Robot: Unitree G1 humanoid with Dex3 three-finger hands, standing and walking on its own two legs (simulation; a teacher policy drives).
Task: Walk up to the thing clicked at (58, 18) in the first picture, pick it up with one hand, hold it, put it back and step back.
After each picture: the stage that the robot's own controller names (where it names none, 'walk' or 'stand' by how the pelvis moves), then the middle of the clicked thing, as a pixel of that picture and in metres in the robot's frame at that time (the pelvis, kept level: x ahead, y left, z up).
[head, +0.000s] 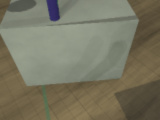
stand; (52, 1) +0.96 +0.24 +0.01
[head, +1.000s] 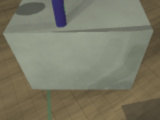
walk; (58, 6) +0.87 +0.23 +0.02
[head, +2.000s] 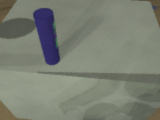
stand; (48, 40) +0.52 +0.20 +0.04
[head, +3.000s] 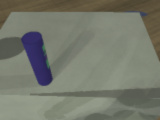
stand; (39, 61) +0.46 +0.21 +0.01
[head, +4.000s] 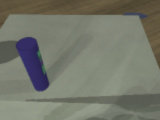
stand; (35, 67) +0.43 +0.22 +0.01
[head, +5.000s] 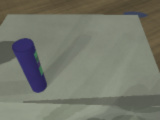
stand; (32, 68) +0.42 +0.23 +0.01
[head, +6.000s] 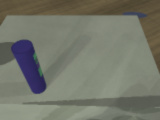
stand; (31, 70) +0.42 +0.24 +0.01
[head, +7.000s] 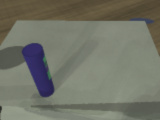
rise first; (40, 73) +0.41 +0.22 +0.01
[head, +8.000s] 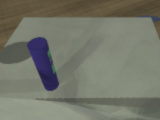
go down; (45, 67) +0.44 +0.21 +0.01
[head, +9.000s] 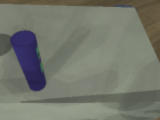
go down; (31, 65) +0.41 +0.19 +0.04
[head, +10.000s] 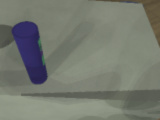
approach; (33, 57) +0.42 +0.19 +0.05
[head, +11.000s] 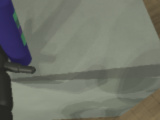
close; (11, 37) +0.45 +0.21 +0.09
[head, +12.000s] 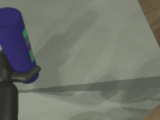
lift; (19, 52) +0.39 +0.19 +0.12
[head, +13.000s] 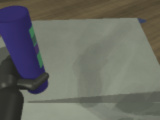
lift; (27, 57) +0.32 +0.17 +0.21
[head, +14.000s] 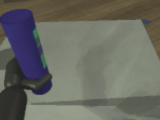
hold; (31, 58) +0.33 +0.17 +0.19
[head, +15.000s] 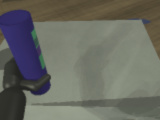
hold; (29, 59) +0.33 +0.17 +0.19
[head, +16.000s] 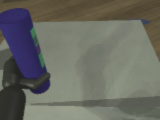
crouch; (29, 57) +0.33 +0.17 +0.20
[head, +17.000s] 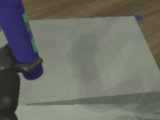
crouch; (22, 43) +0.39 +0.20 +0.19
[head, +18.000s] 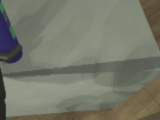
lower; out of the picture +0.47 +0.22 +0.09
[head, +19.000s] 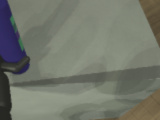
lower; (8, 42) +0.44 +0.21 +0.09
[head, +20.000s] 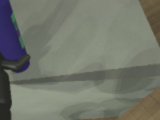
lower; (9, 40) +0.45 +0.21 +0.09
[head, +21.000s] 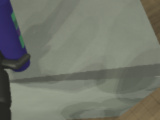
lower; (9, 39) +0.45 +0.21 +0.09
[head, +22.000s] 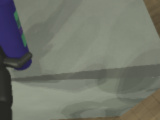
loosen; (11, 37) +0.45 +0.21 +0.10
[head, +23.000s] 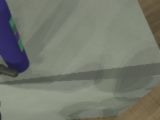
withdraw; (8, 42) +0.44 +0.21 +0.09
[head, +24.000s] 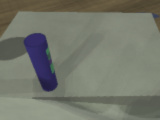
sink last; (43, 65) +0.41 +0.20 +0.05
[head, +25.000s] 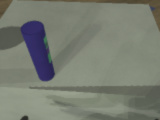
stand; (40, 55) +0.44 +0.20 +0.05
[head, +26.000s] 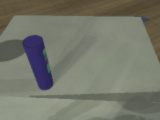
stand; (40, 65) +0.44 +0.21 +0.02
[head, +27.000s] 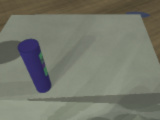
stand; (37, 69) +0.42 +0.22 +0.01
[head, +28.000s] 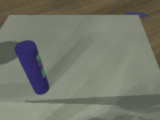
stand; (34, 70) +0.42 +0.22 +0.01
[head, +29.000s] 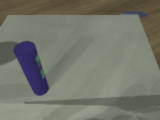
stand; (34, 71) +0.41 +0.22 +0.01
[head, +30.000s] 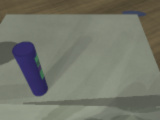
stand; (33, 72) +0.40 +0.23 +0.01
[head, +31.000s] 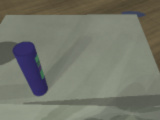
walk; (33, 72) +0.41 +0.22 +0.01
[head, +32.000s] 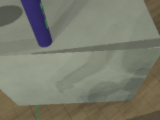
walk; (38, 22) +0.60 +0.23 +0.04
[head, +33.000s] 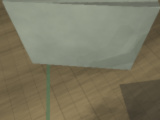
walk; out of the picture +0.95 +0.16 +0.04
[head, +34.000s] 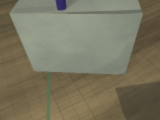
stand; out of the picture +1.06 +0.21 +0.03
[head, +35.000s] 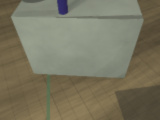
stand; out of the picture +1.04 +0.19 +0.01
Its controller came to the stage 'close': yes
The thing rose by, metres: 0.21
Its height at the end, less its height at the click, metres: +0.00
